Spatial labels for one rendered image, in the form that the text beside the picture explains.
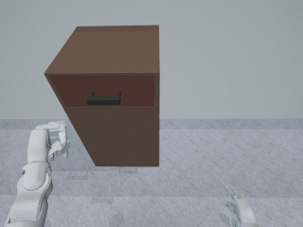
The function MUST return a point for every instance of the robot right hand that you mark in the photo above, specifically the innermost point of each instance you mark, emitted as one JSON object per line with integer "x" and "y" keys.
{"x": 233, "y": 214}

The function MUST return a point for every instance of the robot left hand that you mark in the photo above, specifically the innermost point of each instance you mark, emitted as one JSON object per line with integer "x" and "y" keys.
{"x": 42, "y": 148}

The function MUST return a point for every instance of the handle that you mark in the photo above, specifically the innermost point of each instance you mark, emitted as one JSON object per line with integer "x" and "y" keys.
{"x": 104, "y": 100}

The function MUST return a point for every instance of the drawer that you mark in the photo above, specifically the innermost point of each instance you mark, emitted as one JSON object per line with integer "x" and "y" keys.
{"x": 136, "y": 90}

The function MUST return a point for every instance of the left robot forearm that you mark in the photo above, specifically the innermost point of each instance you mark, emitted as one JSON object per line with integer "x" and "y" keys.
{"x": 34, "y": 187}

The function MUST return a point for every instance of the cabinet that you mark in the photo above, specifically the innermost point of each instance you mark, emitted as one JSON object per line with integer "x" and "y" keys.
{"x": 113, "y": 135}

